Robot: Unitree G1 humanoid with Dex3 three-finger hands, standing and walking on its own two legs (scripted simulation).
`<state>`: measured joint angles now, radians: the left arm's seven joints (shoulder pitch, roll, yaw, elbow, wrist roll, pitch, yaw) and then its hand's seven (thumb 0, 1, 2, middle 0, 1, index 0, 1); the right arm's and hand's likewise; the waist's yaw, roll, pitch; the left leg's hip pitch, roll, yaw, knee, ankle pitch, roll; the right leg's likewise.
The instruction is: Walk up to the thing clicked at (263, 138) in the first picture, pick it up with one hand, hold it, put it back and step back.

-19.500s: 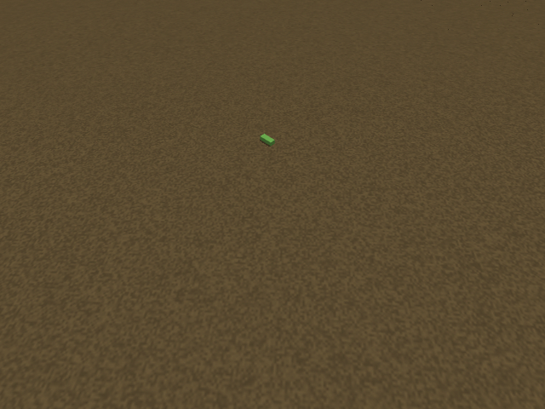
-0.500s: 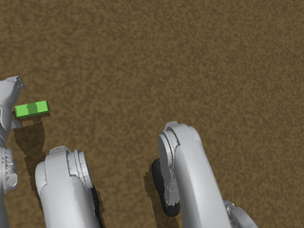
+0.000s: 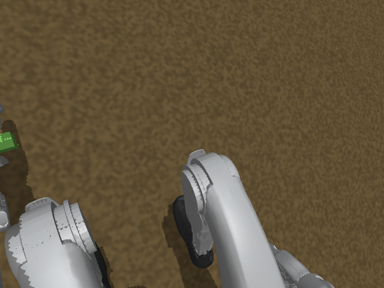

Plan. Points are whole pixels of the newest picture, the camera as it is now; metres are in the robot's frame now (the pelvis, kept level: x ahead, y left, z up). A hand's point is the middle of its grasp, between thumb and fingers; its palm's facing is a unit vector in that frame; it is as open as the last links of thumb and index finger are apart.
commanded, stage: rest palm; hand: left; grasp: from above
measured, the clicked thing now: out of the picture +0.45 +0.31 -0.28
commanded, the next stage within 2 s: close in 0.68 s
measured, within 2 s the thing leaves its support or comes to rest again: neither
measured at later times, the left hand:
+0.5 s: hand out of the picture +0.44 +0.30 -0.25, palm faces -0.43 -0.14 -0.89, open 12.0 cm
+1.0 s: hand out of the picture +0.44 +0.30 -0.25, palm faces -0.44 -0.14 -0.89, open 11.3 cm
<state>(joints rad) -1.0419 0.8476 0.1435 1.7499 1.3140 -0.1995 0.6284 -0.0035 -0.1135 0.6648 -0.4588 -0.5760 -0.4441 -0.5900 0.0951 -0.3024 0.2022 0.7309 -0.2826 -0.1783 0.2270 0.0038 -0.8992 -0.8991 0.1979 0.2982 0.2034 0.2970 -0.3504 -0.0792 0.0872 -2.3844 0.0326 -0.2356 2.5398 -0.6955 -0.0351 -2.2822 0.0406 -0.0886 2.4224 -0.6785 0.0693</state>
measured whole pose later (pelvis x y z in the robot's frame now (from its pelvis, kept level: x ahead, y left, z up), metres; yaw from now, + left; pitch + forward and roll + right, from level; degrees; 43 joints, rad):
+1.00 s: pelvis +0.00 +0.01 +0.00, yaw -3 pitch +27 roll -14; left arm -1.03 0.95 0.11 1.78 1.28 -0.22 0.68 0.00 -0.05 0.61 -0.46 -0.64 -0.47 -0.62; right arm 0.06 -0.32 0.28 0.72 -0.32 -0.26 0.30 0.00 -0.91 -0.90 0.20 0.30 0.20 0.30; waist -0.37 -0.13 0.16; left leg -2.36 0.03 -0.29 2.58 -0.73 -0.02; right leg -2.22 0.06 -0.13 2.41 -0.69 0.09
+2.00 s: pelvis +0.00 +0.01 +0.01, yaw -4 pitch +27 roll -14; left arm -1.03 0.97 0.11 1.75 1.27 -0.23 0.67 0.00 0.40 0.23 -0.74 -0.24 -0.87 -0.28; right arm 0.06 -0.33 0.30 0.67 -0.31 -0.23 0.28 0.00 -0.91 -0.90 0.20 0.30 0.20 0.30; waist -0.37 -0.14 0.17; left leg -2.35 0.04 -0.29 2.56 -0.72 -0.02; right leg -2.22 0.06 -0.14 2.38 -0.68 0.09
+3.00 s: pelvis +0.00 +0.01 +0.01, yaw -1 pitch +31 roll -12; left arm -0.92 0.82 0.12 1.51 1.24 -0.18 0.53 0.01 0.53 0.00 -1.06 -0.03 -1.10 -0.02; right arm 0.12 -0.31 0.15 0.74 -0.24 -0.18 0.28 0.00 -0.92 -0.91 0.20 0.30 0.20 0.30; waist -0.29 -0.04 0.02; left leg -2.38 0.02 -0.25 2.53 -0.72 -0.03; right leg -2.26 0.04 -0.10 2.40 -0.70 0.07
